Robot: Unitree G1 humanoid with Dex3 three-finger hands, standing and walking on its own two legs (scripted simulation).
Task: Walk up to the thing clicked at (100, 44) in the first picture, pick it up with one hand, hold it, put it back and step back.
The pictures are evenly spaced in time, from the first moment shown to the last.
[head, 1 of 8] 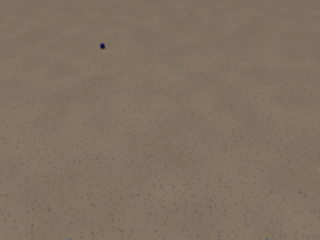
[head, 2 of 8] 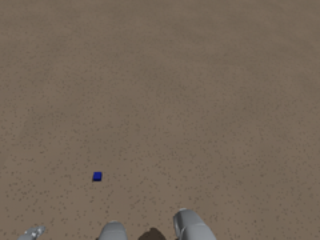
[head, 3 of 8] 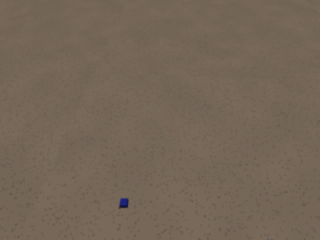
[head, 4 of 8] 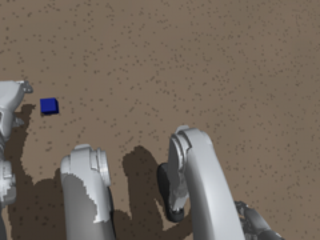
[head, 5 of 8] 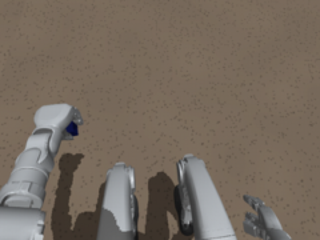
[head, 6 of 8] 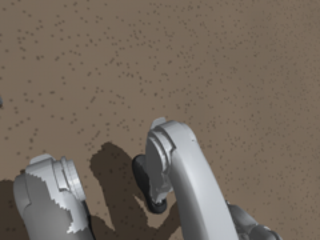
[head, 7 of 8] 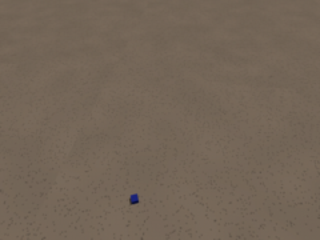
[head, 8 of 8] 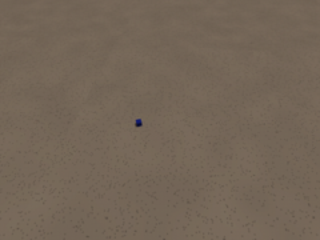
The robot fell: no
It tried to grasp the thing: yes
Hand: left
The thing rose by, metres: 0.68
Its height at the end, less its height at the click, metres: +0.00
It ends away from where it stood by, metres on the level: 0.01
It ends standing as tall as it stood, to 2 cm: yes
